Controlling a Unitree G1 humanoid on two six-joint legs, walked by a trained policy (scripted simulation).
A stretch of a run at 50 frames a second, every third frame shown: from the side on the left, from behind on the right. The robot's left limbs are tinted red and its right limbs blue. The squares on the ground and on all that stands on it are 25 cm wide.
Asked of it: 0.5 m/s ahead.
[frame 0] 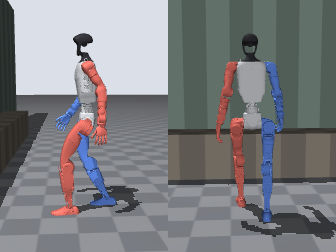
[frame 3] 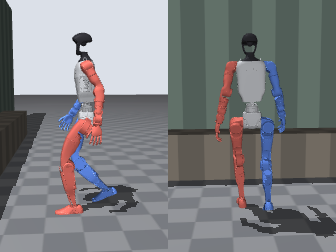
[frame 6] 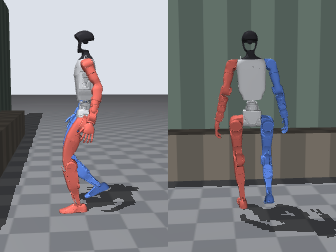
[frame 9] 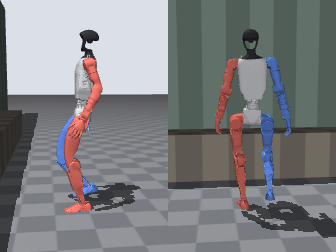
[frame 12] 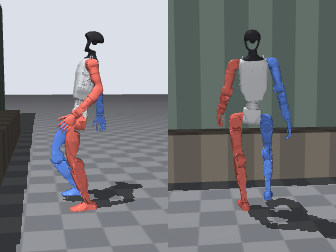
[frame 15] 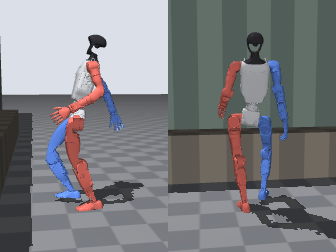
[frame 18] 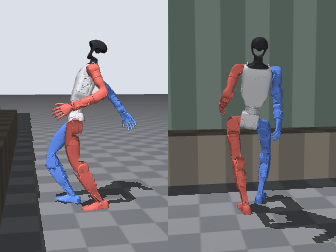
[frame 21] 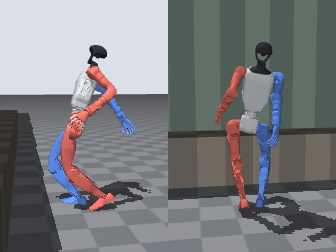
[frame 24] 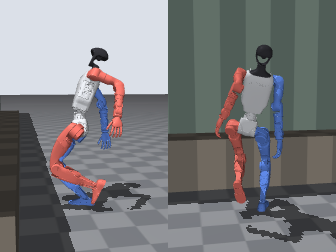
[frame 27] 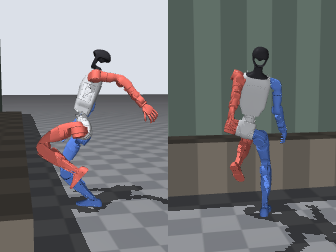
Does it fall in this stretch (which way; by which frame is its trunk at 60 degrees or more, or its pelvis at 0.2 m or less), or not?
no
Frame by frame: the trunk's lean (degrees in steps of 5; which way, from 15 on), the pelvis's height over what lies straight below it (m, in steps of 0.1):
0: 5, 0.8
3: 5, 0.8
6: 0, 0.8
9: 5, 0.8
12: 15 backward, 0.8
15: 20 backward, 0.7
18: 20 backward, 0.7
21: 25 backward and to its right, 0.7
24: 25 backward and to its right, 0.7
27: 25 backward and to its right, 0.7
